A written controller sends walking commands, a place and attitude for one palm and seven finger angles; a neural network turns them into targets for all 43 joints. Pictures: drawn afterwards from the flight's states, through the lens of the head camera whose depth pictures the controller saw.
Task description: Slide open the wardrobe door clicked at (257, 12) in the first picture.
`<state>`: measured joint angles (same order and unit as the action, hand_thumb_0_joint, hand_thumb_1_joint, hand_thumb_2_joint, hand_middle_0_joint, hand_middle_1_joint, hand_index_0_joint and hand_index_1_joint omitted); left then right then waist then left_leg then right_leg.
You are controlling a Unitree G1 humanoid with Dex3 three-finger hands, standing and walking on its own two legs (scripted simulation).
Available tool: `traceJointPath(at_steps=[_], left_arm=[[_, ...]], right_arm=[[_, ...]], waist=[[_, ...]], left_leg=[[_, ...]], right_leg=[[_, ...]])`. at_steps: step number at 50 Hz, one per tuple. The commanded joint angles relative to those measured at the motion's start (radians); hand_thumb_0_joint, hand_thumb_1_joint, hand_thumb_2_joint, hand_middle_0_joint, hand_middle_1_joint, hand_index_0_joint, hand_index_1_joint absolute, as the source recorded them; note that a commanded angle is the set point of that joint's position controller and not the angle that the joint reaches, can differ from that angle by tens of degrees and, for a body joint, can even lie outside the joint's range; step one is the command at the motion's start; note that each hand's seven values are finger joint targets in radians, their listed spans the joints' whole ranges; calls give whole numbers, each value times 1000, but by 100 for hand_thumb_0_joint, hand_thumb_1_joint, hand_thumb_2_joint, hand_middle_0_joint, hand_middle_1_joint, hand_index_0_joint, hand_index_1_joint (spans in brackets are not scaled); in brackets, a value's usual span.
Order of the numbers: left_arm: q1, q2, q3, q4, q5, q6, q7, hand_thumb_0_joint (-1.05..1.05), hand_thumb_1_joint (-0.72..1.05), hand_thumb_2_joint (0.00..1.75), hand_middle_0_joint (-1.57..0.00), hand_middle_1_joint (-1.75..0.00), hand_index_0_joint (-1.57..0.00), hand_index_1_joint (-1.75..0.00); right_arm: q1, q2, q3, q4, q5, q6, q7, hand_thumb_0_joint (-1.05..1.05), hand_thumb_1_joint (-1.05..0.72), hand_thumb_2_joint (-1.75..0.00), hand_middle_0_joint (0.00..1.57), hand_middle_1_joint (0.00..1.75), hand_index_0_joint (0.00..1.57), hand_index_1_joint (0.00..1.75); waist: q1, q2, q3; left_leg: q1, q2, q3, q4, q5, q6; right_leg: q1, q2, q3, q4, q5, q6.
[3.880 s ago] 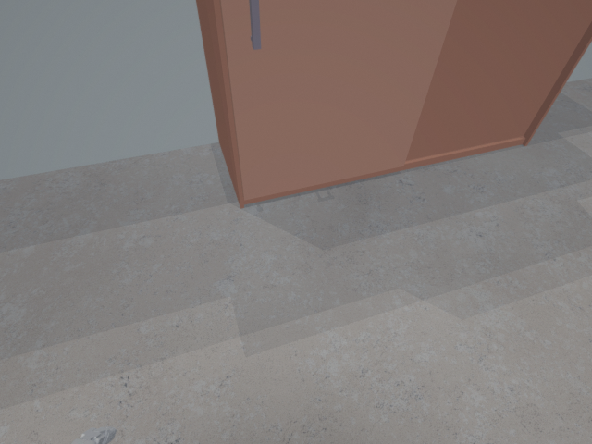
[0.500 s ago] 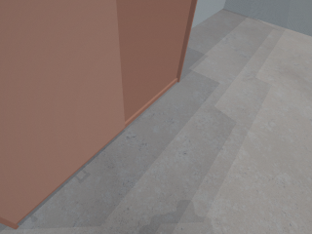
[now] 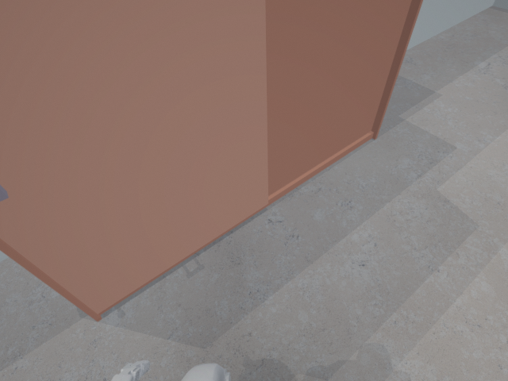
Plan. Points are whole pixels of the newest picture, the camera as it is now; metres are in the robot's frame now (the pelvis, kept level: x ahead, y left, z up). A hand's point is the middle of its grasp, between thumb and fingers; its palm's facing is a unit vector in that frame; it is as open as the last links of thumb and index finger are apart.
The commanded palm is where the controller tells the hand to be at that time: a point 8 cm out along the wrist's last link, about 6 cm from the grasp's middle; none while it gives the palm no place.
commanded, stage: turn to face it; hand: left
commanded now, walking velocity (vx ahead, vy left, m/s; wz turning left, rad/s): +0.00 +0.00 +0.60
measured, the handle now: out of the picture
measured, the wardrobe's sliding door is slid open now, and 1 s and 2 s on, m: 0.00 0.00 0.00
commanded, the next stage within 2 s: take the last steps up to it in 0.94 s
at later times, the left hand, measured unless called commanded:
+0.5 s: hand out of the picture -0.02 +0.27 -0.16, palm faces +0.35 -0.89 -0.27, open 7.4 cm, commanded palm none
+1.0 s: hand out of the picture -0.10 +0.20 -0.17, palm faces +0.56 -0.79 -0.24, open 7.4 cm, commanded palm none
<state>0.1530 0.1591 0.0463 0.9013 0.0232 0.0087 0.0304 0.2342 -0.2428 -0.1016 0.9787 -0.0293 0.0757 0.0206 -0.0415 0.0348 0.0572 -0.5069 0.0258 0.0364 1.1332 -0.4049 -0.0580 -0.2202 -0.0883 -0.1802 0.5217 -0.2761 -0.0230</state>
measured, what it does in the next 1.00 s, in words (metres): steps on the spot, turning left: left foot, then right foot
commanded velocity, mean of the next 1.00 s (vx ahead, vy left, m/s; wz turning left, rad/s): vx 0.00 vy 0.00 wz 0.47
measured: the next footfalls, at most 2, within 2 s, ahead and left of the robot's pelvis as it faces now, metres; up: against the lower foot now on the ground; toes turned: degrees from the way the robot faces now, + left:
left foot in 0.24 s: +0.01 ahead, +0.16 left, +0.00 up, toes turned +17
right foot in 0.64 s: +0.07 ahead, -0.08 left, +0.00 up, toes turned +21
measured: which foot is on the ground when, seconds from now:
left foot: up 0.00-0.22, down 0.24-0.64, up 0.66-1.00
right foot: down 0.00-0.24, up 0.26-0.62, down 0.64-1.00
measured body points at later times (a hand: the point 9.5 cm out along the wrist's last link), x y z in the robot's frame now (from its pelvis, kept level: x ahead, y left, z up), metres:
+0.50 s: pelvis -0.02 +0.04 +0.00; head +0.02 +0.06 +0.45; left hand -0.04 +0.32 -0.14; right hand +0.17 -0.17 -0.13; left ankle -0.02 +0.15 -0.74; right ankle +0.02 -0.11 -0.68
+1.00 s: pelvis -0.03 +0.01 +0.00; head +0.00 +0.03 +0.44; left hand -0.13 +0.24 -0.15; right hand +0.18 -0.17 -0.15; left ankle -0.12 +0.11 -0.72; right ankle +0.04 -0.10 -0.74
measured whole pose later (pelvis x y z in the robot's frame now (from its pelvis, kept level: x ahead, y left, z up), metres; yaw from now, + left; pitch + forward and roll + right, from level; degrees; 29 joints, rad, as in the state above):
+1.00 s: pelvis -0.03 +0.01 +0.00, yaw +34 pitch -1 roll +1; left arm 0.24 0.20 0.04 0.92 0.03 0.02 0.02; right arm 0.16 -0.24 -0.07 0.96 -0.01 0.07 0.02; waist 0.01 -0.03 0.09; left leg -0.30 0.02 0.05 0.73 -0.42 -0.05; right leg -0.24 -0.14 -0.18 0.56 -0.30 0.02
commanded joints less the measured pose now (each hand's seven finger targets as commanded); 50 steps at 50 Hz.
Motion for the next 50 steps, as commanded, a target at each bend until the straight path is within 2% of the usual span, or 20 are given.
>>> traceJointPath(at_steps=[1, 7, 10, 11, 12, 13, 14, 16, 18, 25, 28, 30, 31, 32, 33, 36, 38, 46, 48, 50], left_arm=[[76, 210, 47, -50, 6, -16, 8, 0, 90, 90, -20, -30, -20, -30], [101, 281, 63, -46, 12, -2, -3, 0, 90, 90, -20, -30, -20, -30], [105, 281, 67, -43, -2, 9, -12, 0, 90, 90, -20, -30, -20, -30], [112, 242, 61, -62, -7, 14, -17, 0, 90, 90, -20, -30, -20, -30], [53, 173, 39, -117, -9, 15, -23, 0, 90, 90, -20, -30, -20, -30], [-6, 195, 37, -130, 0, 28, -16, 0, 90, 90, -20, -30, -20, -30], [-17, 179, 43, -115, -6, 27, -12, 0, 90, 90, -20, -30, -20, -30], [19, 201, 52, -82, -8, 25, -23, 0, 90, 90, -20, -30, -20, -30], [60, 196, 53, -62, -7, 28, -27, 0, 90, 90, -20, -30, -20, -30], [11, 174, 44, -100, -15, 23, -15, 0, 90, 90, -20, -30, -20, -30], [52, 166, 40, -100, -21, 13, -10, 0, 90, 90, -20, -30, -20, -30], [126, 178, 45, -86, -22, 4, -4, 0, 90, 90, -20, -30, -20, -30], [164, 229, 53, -85, -13, -9, 2, 0, 90, 90, -20, -30, -20, -30], [172, 325, 72, -87, 6, -18, 9, 0, 90, 90, -20, -30, -20, -30], [146, 331, 67, -104, -2, -13, 7, 0, 90, 90, -20, -30, -20, -30], [-7, 230, 44, -129, -3, -11, 7, 0, 90, 90, -20, -30, -20, -30], [11, 209, 36, -123, 0, -19, 6, 0, 90, 90, -20, -30, -20, -30], [146, 272, 55, -36, 12, -12, 2, 0, 90, 90, -20, -30, -20, -30], [128, 280, 57, -23, 9, -8, 3, 0, 90, 90, -20, -30, -20, -30], [104, 260, 55, -18, -5, 1, 1, 0, 90, 90, -20, -30, -20, -30]], right_arm=[[-89, -37, 3, -107, 9, -19, 5, 0, -90, -90, 20, 30, 20, 30], [-145, -55, 20, -157, 18, -32, 10, 0, -90, -90, 20, 30, 20, 30], [-65, -110, 10, -146, 13, -48, 8, 0, -90, -90, 20, 30, 20, 30], [-11, -205, -11, -143, 9, -57, 5, 0, -90, -90, 20, 30, 20, 30], [56, -312, -36, -135, 10, -59, -3, 0, -90, -90, 20, 30, 20, 30], [99, -304, -35, -104, 12, -59, -13, 0, -90, -90, 20, 30, 20, 30], [63, -295, -31, -109, 10, -63, -24, 0, -90, -90, 20, 30, 20, 30], [-83, -227, -8, -146, 8, -64, -27, 0, -90, -90, 20, 30, 20, 30], [-124, -210, -2, -163, 9, -66, -24, 0, -90, -90, 20, 30, 20, 30], [-62, -212, -15, -148, 5, -54, -21, 0, -90, -90, 20, 30, 20, 30], [-81, -209, -19, -158, 3, -48, -20, 0, -90, -90, 20, 30, 20, 30], [-107, -189, -20, -167, 11, -44, -18, 0, -90, -90, 20, 30, 20, 30], [-104, -149, -14, -174, 20, -45, -13, 0, -90, -90, 20, 30, 20, 30], [-87, -69, -2, -197, 25, -47, -8, 0, -90, -90, 20, 30, 20, 30], [-97, -111, -12, -197, 9, -40, -11, 0, -90, -90, 20, 30, 20, 30], [-63, -99, -16, -134, 7, -18, 5, 0, -90, -90, 20, 30, 20, 30], [-50, -80, -6, -117, 7, -19, 9, 0, -90, -90, 20, 30, 20, 30], [-146, -44, 25, -116, 22, -33, -1, 0, -90, -90, 20, 30, 20, 30], [-89, -43, 31, -96, 24, -42, -7, 0, -90, -90, 20, 30, 20, 30], [-17, -64, 30, -67, 21, -55, -10, 0, -90, -90, 20, 30, 20, 30]], waist=[[63, -206, -22], [80, -256, -70], [30, -164, -129], [-2, 66, -175], [-50, 327, -159], [-68, 195, -162], [-51, 232, -159], [13, 162, -91], [34, 136, -83], [5, 114, -99], [26, 128, -120], [66, 105, -138], [89, -7, -151], [91, -324, -129], [91, -324, -112], [16, -186, 1], [26, -219, -5], [100, -250, -57], [72, -251, -92], [29, -194, -115]], left_leg=[[-30, 36, 24, -100, -32, -22], [104, 18, 89, -366, -42, 1], [334, 15, 99, -665, 176, 23], [518, 173, -115, -754, 362, 88], [563, 417, -403, -783, 740, 233], [523, 437, -394, -769, 740, 286], [492, 380, -369, -755, 694, 276], [353, 270, -247, -771, 546, 220], [306, 212, -208, -788, 474, 196], [350, 202, -339, -775, 463, 232], [306, 179, -376, -731, 530, 221], [203, 133, -369, -663, 461, 178], [86, 69, -323, -559, 334, 122], [-110, -97, -103, -314, -51, 27], [-91, -70, -121, -113, -182, 26], [-61, -13, -102, 105, -9, 16], [-42, -6, -61, 80, 32, -2], [98, -11, 31, -336, -80, 0], [177, -22, 53, -474, -14, 6], [357, -9, 53, -711, 194, 23]], right_leg=[[69, -280, 134, -189, 329, -101], [95, -305, 76, -106, 390, -87], [11, -271, -7, 76, 333, 1], [-177, -188, -43, 285, 117, 67], [-413, -67, -19, 495, -404, 132], [-426, -68, 98, 606, -381, 118], [-439, -61, 137, 649, -325, 119], [-372, -56, 159, 651, -185, 119], [-314, -34, 150, 603, -132, 124], [-246, 23, 162, 360, -172, 119], [-117, 60, 151, 188, -150, 106], [56, 63, 143, -25, 5, 95], [195, -26, 233, -178, 52, 72], [264, -323, 521, -263, 121, -35], [116, -411, 536, -262, 145, -115], [-38, -254, 308, -231, 135, -85], [-8, -216, 221, -209, 225, -74], [119, -260, 194, -139, 438, -116], [122, -249, 169, -85, 481, -92], [32, -208, 107, 13, 376, -18]])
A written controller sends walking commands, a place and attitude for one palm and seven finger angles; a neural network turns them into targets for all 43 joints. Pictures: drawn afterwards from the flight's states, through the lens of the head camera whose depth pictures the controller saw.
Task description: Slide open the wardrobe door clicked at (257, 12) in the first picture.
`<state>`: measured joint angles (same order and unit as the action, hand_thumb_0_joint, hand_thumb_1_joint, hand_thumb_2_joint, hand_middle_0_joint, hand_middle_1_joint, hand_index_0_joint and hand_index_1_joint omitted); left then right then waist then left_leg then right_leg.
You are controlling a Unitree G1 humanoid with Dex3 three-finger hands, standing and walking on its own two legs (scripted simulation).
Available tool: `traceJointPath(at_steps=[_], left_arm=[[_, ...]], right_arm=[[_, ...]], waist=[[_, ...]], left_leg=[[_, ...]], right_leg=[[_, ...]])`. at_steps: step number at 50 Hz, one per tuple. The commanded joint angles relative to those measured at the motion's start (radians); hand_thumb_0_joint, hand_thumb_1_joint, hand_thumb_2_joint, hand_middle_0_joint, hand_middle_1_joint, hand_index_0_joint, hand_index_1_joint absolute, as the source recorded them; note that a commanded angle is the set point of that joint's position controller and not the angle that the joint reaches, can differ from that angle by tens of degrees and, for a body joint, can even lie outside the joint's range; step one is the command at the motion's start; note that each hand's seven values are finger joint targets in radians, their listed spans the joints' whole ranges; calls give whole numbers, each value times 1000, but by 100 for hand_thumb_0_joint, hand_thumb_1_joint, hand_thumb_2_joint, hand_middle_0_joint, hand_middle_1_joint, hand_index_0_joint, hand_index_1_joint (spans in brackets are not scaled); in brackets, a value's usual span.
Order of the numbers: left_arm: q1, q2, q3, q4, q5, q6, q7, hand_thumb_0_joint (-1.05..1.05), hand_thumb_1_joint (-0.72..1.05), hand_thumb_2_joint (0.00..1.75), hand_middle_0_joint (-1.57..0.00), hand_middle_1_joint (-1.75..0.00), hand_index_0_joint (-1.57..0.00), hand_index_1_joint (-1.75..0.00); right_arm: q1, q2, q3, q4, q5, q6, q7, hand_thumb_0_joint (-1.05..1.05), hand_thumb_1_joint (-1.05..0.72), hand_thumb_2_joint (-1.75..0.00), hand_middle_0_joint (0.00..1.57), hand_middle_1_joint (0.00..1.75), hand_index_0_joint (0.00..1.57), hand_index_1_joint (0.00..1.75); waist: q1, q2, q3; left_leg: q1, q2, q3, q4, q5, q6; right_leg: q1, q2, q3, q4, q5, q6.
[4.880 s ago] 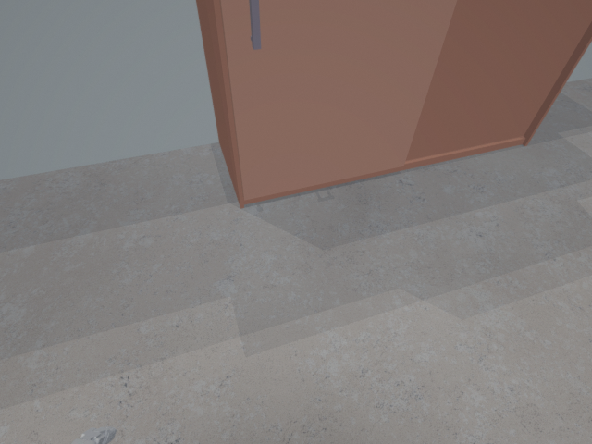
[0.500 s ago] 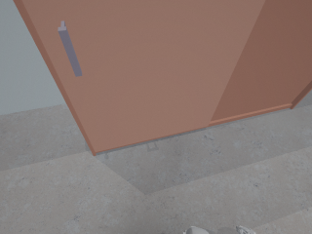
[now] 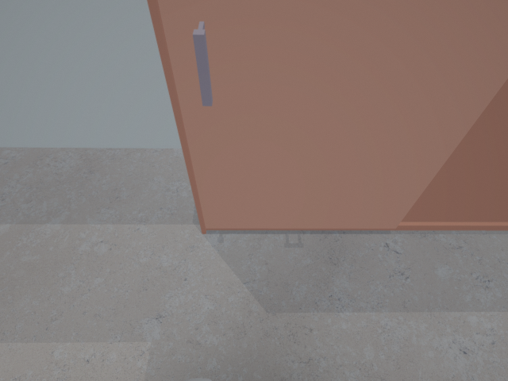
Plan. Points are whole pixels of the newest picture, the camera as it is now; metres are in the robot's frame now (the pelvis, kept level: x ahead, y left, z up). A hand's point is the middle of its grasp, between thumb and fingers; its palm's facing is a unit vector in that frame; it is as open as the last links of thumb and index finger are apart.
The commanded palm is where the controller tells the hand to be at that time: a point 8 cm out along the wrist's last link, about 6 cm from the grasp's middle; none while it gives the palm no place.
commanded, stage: take the last steps up to it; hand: left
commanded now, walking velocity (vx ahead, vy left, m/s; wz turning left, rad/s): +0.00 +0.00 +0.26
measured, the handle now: (204, 65) +0.74 +0.17 +0.08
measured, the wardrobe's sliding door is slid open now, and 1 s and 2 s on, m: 0.00 0.00 0.00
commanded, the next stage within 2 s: come to a stop and stand still in 0.98 s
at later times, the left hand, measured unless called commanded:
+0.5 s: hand out of the picture +0.09 +0.18 -0.17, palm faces +0.09 -0.97 -0.20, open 7.4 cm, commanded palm none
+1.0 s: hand (141, 375) +0.15 +0.22 -0.18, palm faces +0.12 -0.98 -0.13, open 7.4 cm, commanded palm none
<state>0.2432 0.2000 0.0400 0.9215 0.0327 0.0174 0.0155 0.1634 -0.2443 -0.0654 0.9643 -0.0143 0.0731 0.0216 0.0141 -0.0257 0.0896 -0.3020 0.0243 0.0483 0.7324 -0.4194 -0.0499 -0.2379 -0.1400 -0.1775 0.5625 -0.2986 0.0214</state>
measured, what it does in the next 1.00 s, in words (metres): walks ahead: left foot, then right foot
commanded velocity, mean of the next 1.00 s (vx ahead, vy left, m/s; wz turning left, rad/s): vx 0.26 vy -0.03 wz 0.03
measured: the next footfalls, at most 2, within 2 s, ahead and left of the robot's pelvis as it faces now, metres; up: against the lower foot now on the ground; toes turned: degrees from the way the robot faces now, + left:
left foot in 0.04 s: +0.02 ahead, +0.13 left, +0.00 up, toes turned +5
right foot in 0.44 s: +0.11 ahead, -0.11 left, +0.00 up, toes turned -4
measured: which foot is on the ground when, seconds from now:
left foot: up 0.00-0.02, down 0.04-0.46, up 0.48-0.84, down 0.86-1.00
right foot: down 0.00-0.04, up 0.06-0.42, down 0.44-0.86, up 0.88-1.00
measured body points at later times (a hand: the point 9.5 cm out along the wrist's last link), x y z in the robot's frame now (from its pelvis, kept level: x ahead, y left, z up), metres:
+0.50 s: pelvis +0.05 +0.00 -0.01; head +0.05 -0.02 +0.44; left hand +0.09 +0.24 -0.15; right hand +0.04 -0.24 -0.17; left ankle -0.01 +0.12 -0.72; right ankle +0.07 -0.11 -0.74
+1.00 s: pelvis +0.20 +0.06 +0.00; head +0.22 +0.08 +0.45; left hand +0.14 +0.27 -0.17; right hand +0.30 -0.17 -0.14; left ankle +0.24 +0.15 -0.73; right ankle +0.14 -0.07 -0.66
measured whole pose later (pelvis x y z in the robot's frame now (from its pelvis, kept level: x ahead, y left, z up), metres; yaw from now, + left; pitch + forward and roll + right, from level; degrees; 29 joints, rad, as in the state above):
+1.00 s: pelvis +0.20 +0.06 +0.00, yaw +2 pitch -1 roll -1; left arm 0.35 0.15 0.05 1.15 0.03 0.00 0.00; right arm 0.17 -0.13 -0.05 1.01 -0.02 -0.07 -0.02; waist 0.02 -0.04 0.05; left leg -0.29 0.05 0.19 0.54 -0.23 0.05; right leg -0.37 -0.08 -0.08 1.09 -0.43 0.00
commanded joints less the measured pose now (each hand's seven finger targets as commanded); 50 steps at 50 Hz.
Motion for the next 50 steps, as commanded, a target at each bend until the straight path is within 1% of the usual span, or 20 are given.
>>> traceJointPath(at_steps=[1, 2, 3, 5, 8, 16, 20, 21, 23, 24, 25, 27, 30, 38, 41, 42, 43, 44, 47, 50], left_arm=[[32, 174, 53, -43, -21, -2, 13, 0, 90, 90, -20, -30, -20, -30], [30, 103, 33, -73, -24, 3, 8, 0, 90, 90, -20, -30, -20, -30], [-26, 106, 25, -69, -16, 11, 13, 0, 90, 90, -20, -30, -20, -30], [-58, 112, 31, -35, -14, 11, 1, 0, 90, 90, -20, -30, -20, -30], [-13, 97, 23, 15, -6, -3, -23, 0, 90, 90, -20, -30, -20, -30], [-70, 62, 8, 23, -7, -26, -36, 0, 90, 90, -20, -30, -20, -30], [58, 50, 17, 79, -7, -41, -36, 0, 90, 90, -20, -30, -20, -30], [129, 80, 25, 105, -5, -50, -30, 0, 90, 90, -20, -30, -20, -30], [299, 224, 57, 141, -5, -57, -11, 0, 90, 90, -20, -30, -20, -30], [307, 207, 54, 148, -15, -63, -6, 0, 90, 90, -20, -30, -20, -30], [245, 175, 47, 141, -13, -64, -2, 0, 90, 90, -20, -30, -20, -30], [138, 97, 28, 117, -8, -70, 5, 0, 90, 90, -20, -30, -20, -30], [136, 66, 17, 125, -8, -86, 5, 0, 90, 90, -20, -30, -20, -30], [194, 92, 23, 183, -5, -89, 3, 0, 90, 90, -20, -30, -20, -30], [182, 76, 24, 188, -12, -78, 4, 0, 90, 90, -20, -30, -20, -30], [209, 37, 19, 182, -17, -74, 1, 0, 90, 90, -20, -30, -20, -30], [235, -14, 9, 162, -25, -73, -5, 0, 90, 90, -20, -30, -20, -30], [187, 5, 7, 141, -15, -66, 1, 0, 90, 90, -20, -30, -20, -30], [87, -4, 14, 144, -7, -59, -15, 0, 90, 90, -20, -30, -20, -30], [140, -39, 13, 157, -3, -34, -17, 0, 90, 90, -20, -30, -20, -30]], right_arm=[[74, -130, -19, -51, 1, -62, -12, 0, -90, -90, 20, 30, 20, 30], [102, -216, -34, -55, -6, -64, -17, 0, -90, -90, 20, 30, 20, 30], [124, -214, -33, -35, -10, -60, -28, 0, -90, -90, 20, 30, 20, 30], [82, -160, -16, -25, -14, -67, -43, 0, -90, -90, 20, 30, 20, 30], [75, -117, -3, -21, -10, -90, -46, 0, -90, -90, 20, 30, 20, 30], [170, -106, -13, 46, -13, -104, -45, 0, -90, -90, 20, 30, 20, 30], [140, -94, -9, 62, -12, -101, -43, 0, -90, -90, 20, 30, 20, 30], [136, -69, -4, 65, -6, -105, -40, 0, -90, -90, 20, 30, 20, 30], [66, 3, 14, -2, 1, -110, -28, 0, -90, -90, 20, 30, 20, 30], [24, -44, 2, -7, -6, -103, -24, 0, -90, -90, 20, 30, 20, 30], [2, -36, -6, -6, -6, -102, -17, 0, -90, -90, 20, 30, 20, 30], [57, -8, -8, 34, -13, -96, -8, 0, -90, -90, 20, 30, 20, 30], [110, 35, -2, 57, -12, -86, -5, 0, -90, -90, 20, 30, 20, 30], [1, 60, 6, 12, -2, -111, 8, 0, -90, -90, 20, 30, 20, 30], [153, 16, -2, 64, -8, -129, -6, 0, -90, -90, 20, 30, 20, 30], [278, -62, -18, 99, -16, -139, -19, 0, -90, -90, 20, 30, 20, 30], [374, -163, -40, 118, -18, -136, -32, 0, -90, -90, 20, 30, 20, 30], [381, -161, -35, 129, -13, -126, -42, 0, -90, -90, 20, 30, 20, 30], [189, -44, -5, 79, -11, -132, -46, 0, -90, -90, 20, 30, 20, 30], [149, -2, 5, 67, -10, -143, -49, 0, -90, -90, 20, 30, 20, 30]], waist=[[-32, 58, -183], [-45, 331, -159], [-75, 282, -153], [-56, 282, -89], [-36, 182, -51], [-63, 153, -4], [7, 120, -12], [41, 40, -29], [123, -299, -28], [126, -262, -4], [92, -203, 54], [21, -68, 62], [-12, -88, 39], [9, -109, 33], [-65, 13, -40], [-106, 172, -128], [-116, 376, -195], [-129, 327, -204], [-61, 117, -18], [-18, 142, -41]], left_leg=[[284, 118, -102, -387, 355, 55], [327, 349, -357, -397, 682, 170], [250, 378, -361, -420, 626, 239], [199, 301, -320, -460, 372, 229], [204, 235, -247, -505, 230, 206], [211, 244, -247, -528, 133, 223], [60, 193, -187, -407, 69, 168], [-36, 140, -149, -293, 38, 135], [-364, -14, 30, 173, -201, 69], [-378, 28, -52, 307, -142, 80], [-402, 54, -60, 381, -61, 81], [-340, 100, -50, 374, 66, 60], [-266, 104, 3, 287, 146, 31], [-142, 71, 74, -48, 179, 41], [158, 32, 94, -228, 253, 51], [350, 161, -69, -297, 275, 92], [470, 399, -384, -404, 329, 190], [434, 442, -434, -468, 252, 227], [126, 371, -266, -527, 206, 216], [51, 287, -102, -540, 296, 185]], right_leg=[[-78, -86, 51, 119, 215, -8], [-280, 19, 27, 277, -246, 51], [-254, 24, 108, 399, -324, 42], [-306, 32, 150, 511, -224, 31], [-311, 36, 132, 492, -111, 31], [-222, 53, 95, 165, -108, 23], [52, 98, 50, -65, 28, 13], [196, 74, 99, -144, 47, -1], [341, -289, 616, -397, -290, -167], [233, -299, 681, -467, -438, -197], [159, -286, 650, -485, -458, -201], [78, -216, 428, -442, -249, -163], [41, -153, 239, -425, -11, -144], [89, -137, 175, -342, 172, -149], [21, -66, 111, -110, 222, -102], [-88, 10, 57, 127, 143, -58], [-273, 122, 5, 401, -261, -18], [-320, 114, 105, 563, -317, -32], [-328, 10, 155, 623, -137, -22], [-218, 15, 131, 487, -53, -6]])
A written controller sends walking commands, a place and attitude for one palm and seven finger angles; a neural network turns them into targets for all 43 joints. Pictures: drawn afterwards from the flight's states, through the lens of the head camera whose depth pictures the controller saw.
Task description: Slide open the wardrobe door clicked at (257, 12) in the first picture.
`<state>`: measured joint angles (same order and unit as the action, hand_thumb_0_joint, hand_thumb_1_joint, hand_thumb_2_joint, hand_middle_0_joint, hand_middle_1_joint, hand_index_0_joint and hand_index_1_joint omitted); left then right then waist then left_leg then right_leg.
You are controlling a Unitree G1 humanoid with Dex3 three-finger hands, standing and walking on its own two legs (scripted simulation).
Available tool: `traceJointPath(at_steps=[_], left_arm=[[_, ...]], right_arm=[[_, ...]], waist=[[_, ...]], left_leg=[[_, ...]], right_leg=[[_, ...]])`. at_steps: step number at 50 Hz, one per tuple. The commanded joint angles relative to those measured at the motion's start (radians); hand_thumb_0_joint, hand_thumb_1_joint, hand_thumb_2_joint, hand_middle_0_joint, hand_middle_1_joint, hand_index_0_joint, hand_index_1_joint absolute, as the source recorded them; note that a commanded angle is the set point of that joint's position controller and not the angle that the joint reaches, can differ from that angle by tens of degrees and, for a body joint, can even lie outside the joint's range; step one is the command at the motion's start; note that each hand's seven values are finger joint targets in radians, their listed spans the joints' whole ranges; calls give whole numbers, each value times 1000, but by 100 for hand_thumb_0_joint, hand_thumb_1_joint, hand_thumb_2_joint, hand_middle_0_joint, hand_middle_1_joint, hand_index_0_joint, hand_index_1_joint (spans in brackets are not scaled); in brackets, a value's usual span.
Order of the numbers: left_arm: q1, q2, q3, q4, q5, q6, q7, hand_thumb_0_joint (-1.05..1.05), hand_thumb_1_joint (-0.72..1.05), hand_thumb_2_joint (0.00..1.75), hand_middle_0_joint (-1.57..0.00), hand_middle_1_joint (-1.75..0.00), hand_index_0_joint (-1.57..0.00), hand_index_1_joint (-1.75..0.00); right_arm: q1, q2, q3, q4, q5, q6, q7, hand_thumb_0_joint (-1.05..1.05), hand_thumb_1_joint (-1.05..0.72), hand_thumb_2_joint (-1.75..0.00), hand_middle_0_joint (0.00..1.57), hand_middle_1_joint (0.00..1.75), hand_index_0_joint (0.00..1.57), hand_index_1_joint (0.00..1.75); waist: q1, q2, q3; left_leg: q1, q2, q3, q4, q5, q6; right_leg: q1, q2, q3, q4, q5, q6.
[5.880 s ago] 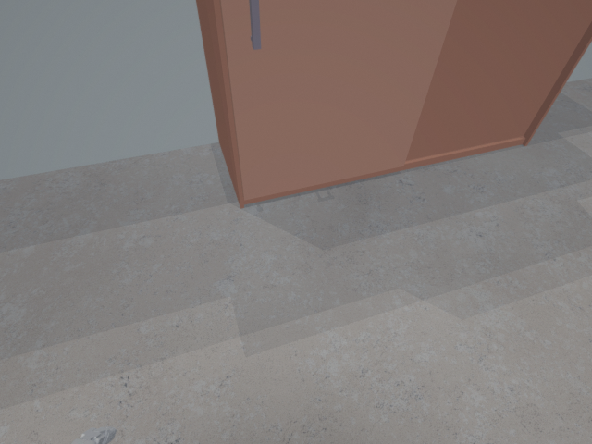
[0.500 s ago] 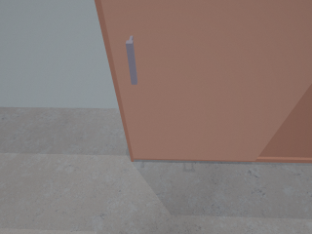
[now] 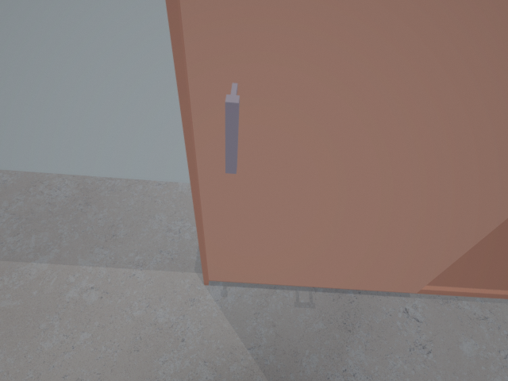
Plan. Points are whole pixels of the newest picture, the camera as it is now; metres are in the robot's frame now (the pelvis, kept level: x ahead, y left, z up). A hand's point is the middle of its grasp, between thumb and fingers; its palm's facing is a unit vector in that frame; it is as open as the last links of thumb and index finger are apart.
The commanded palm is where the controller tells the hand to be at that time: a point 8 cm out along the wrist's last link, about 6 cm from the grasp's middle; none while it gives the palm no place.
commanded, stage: come to a stop and stand still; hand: left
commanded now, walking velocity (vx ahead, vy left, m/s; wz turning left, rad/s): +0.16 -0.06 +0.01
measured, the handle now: (232, 130) +0.54 +0.09 +0.08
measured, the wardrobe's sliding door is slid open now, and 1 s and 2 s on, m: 0.00 0.00 0.00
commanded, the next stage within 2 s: look again from close up in 1.58 s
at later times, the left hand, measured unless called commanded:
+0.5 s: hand (166, 379) +0.15 +0.16 -0.17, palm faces +0.07 -0.98 -0.20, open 7.3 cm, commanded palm none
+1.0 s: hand out of the picture +0.01 +0.16 -0.17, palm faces +0.05 -0.98 -0.20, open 7.4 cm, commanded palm none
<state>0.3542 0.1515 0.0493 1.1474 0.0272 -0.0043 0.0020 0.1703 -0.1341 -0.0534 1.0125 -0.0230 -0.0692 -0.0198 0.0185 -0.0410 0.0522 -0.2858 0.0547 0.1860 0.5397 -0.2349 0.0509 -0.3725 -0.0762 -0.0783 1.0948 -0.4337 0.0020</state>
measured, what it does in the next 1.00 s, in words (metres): steps on the spot: right foot, then left foot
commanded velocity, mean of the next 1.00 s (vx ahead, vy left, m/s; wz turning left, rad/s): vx -0.05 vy -0.02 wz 0.00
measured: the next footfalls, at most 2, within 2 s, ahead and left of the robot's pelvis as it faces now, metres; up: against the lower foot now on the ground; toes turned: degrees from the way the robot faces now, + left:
right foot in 0.24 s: +0.16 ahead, -0.15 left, +0.00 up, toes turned -6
left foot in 0.56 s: +0.08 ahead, +0.11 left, +0.00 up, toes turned +6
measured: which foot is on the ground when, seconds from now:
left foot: down 0.00-0.30, up 0.32-0.54, down 0.56-1.00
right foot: up 0.00-0.22, down 0.24-0.58, up 0.60-0.88, down 0.90-1.00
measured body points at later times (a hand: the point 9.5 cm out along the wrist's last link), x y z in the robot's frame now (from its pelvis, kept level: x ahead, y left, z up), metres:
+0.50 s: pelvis +0.06 -0.01 +0.00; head +0.09 -0.02 +0.44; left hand +0.15 +0.21 -0.15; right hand +0.08 -0.24 -0.16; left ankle +0.02 +0.09 -0.71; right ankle +0.12 -0.14 -0.73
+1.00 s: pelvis +0.03 -0.01 +0.01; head +0.04 -0.01 +0.46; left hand +0.01 +0.22 -0.15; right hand +0.05 -0.23 -0.16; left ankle +0.04 +0.10 -0.73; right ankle +0.01 -0.12 -0.73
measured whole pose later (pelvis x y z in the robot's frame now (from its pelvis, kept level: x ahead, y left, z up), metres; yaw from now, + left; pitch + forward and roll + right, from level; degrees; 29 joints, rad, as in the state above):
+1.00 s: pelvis +0.03 -0.01 +0.01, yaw +1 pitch -2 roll +0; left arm 0.29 0.14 0.01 1.14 0.02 0.01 0.03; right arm 0.24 -0.16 -0.03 1.12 -0.01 0.01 -0.03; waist -0.01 0.02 0.03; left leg -0.20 0.03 0.09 0.46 -0.23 0.01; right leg -0.14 -0.02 -0.05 0.44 -0.28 0.00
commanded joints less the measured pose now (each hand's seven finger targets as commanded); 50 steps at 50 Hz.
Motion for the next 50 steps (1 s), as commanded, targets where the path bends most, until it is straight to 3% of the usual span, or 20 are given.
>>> traceJointPath(at_steps=[1, 4, 9, 11, 13, 15, 18, 23, 26, 27, 28, 29, 30, 33, 38, 42, 46, 47, 49, 50], left_arm=[[29, 10, 4, -74, 1, -10, -4, 0, 90, 90, -20, -30, -20, -30], [-26, 14, 2, -98, 2, -1, -4, 0, 90, 90, -20, -30, -20, -30], [-45, 34, -9, -104, -7, 1, 16, 0, 90, 90, -20, -30, -20, -30], [-27, 106, 0, -100, -4, -5, 26, 0, 90, 90, -20, -30, -20, -30], [-50, 169, 4, -115, -5, -6, 32, 0, 90, 90, -20, -30, -20, -30], [-68, 203, 19, -129, -10, -6, 36, 0, 90, 90, -20, -30, -20, -30], [-103, 192, 30, -148, -1, 5, 49, 0, 90, 90, -20, -30, -20, -30], [-181, 196, 49, -198, 7, 22, 53, 0, 90, 90, -20, -30, -20, -30], [-210, 172, 43, -201, -2, 30, 45, 0, 90, 90, -20, -30, -20, -30], [-201, 138, 35, -214, -10, 36, 41, 0, 90, 90, -20, -30, -20, -30], [-189, 80, 24, -231, -18, 43, 34, 0, 90, 90, -20, -30, -20, -30], [-217, 75, 21, -233, -13, 51, 35, 0, 90, 90, -20, -30, -20, -30], [-218, 90, 23, -215, -6, 58, 35, 0, 90, 90, -20, -30, -20, -30], [-118, 71, 12, -148, -4, 44, 16, 0, 90, 90, -20, -30, -20, -30], [-143, 56, -11, -123, -13, 25, 11, 0, 90, 90, -20, -30, -20, -30], [-63, 65, -13, -78, -15, 23, 16, 0, 90, 90, -20, -30, -20, -30], [-16, 97, -21, -40, -15, 2, 30, 0, 90, 90, -20, -30, -20, -30], [-18, 101, -20, -33, -15, -5, 30, 0, 90, 90, -20, -30, -20, -30], [37, 98, -38, -29, 3, -24, 72, 0, 90, 90, -20, -30, -20, -30], [-6, 124, -37, -79, -8, -35, 67, 0, 90, 90, -20, -30, -20, -30]], right_arm=[[133, -114, -6, 18, 0, -2, -9, 0, -90, -90, 20, 30, 20, 30], [142, -130, -9, 22, -1, 5, -7, 0, -90, -90, 20, 30, 20, 30], [113, -142, -5, 40, 0, 28, -15, 0, -90, -90, 20, 30, 20, 30], [127, -108, -2, 51, 10, 38, -14, 0, -90, -90, 20, 30, 20, 30], [168, -66, -1, 50, 20, 54, -4, 0, -90, -90, 20, 30, 20, 30], [187, -65, -8, 55, 18, 83, -9, 0, -90, -90, 20, 30, 20, 30], [162, -68, -18, 37, 20, 97, -16, 0, -90, -90, 20, 30, 20, 30], [161, -55, -19, 7, 19, 105, -10, 0, -90, -90, 20, 30, 20, 30], [239, -45, -15, 25, 15, 93, -5, 0, -90, -90, 20, 30, 20, 30], [254, -83, -17, 23, 11, 82, -4, 0, -90, -90, 20, 30, 20, 30], [205, -146, -26, -5, 1, 72, -5, 0, -90, -90, 20, 30, 20, 30], [137, -179, -27, -33, -4, 70, -8, 0, -90, -90, 20, 30, 20, 30], [91, -168, -20, -39, -5, 65, -17, 0, -90, -90, 20, 30, 20, 30], [32, -142, -2, -29, -4, 56, -24, 0, -90, -90, 20, 30, 20, 30], [135, -160, -7, 32, -1, 53, -28, 0, -90, -90, 20, 30, 20, 30], [138, -167, -9, 54, 8, 56, -30, 0, -90, -90, 20, 30, 20, 30], [125, -93, 10, 69, 18, 51, -17, 0, -90, -90, 20, 30, 20, 30], [124, -89, 15, 79, 14, 56, -18, 0, -90, -90, 20, 30, 20, 30], [89, -165, 18, 31, 13, 47, -4, 0, -90, -90, 20, 30, 20, 30], [117, -100, 27, 12, 10, 54, 4, 0, -90, -90, 20, 30, 20, 30]], waist=[[-12, 157, -9], [-19, 148, -5], [2, 141, -38], [13, 71, -22], [-16, -7, -34], [-12, -200, -102], [8, -156, -117], [-13, -118, -126], [-53, -123, -133], [-55, -18, -127], [-38, 226, -66], [-48, 328, -1], [-37, 283, 34], [5, 179, 32], [-55, 163, -25], [-31, 154, -46], [-31, 60, -30], [-33, -54, -39], [-9, -84, 37], [-43, -41, -4]], left_leg=[[52, 253, -229, -346, 146, 93], [73, 245, -194, -349, 150, 101], [110, 204, -136, -174, 473, 54], [38, 141, -116, -93, 328, -15], [-19, 47, -90, -53, 25, -62], [-1, -2, -64, 101, -191, -84], [-94, -20, -140, 358, -338, -84], [-52, -21, -158, 276, -264, -94], [129, -32, -116, -50, -19, -85], [183, 23, -175, -144, 17, -67], [100, 200, -394, -272, 12, 1], [-48, 294, -507, -382, -84, 70], [-115, 281, -497, -411, -152, 83], [-4, 215, -363, -354, -65, 86], [214, 215, -335, -277, 272, 93], [199, 193, -307, -204, 369, 66], [109, 67, -200, -162, 191, -31], [133, 58, -181, -153, 159, -41], [72, 72, -166, 1, 151, -53], [60, 35, -166, -23, -55, -47]], right_leg=[[-84, -49, 30, -97, 92, 17], [-73, -44, 16, -226, 131, 26], [115, 2, -19, -549, 261, 36], [232, -43, 39, -677, 506, 23], [251, -196, 142, -619, 849, -61], [250, -264, 207, -665, 972, -148], [293, -301, 214, -660, 1102, -221], [215, -269, 165, -672, 831, -191], [104, -188, 124, -628, 488, -104], [21, -122, 86, -558, 303, -54], [-62, -10, 17, -472, 69, 14], [-39, 34, 26, -328, -52, 31], [-10, 22, 103, -239, -41, 23], [-28, 22, 99, -230, 35, 24], [15, 25, 51, -453, 18, 32], [140, 27, 36, -654, 159, 23], [228, -67, 119, -740, 415, -24], [206, -58, 131, -748, 409, -29], [134, -59, 153, -747, 531, -9], [122, -86, 173, -774, 285, -36]])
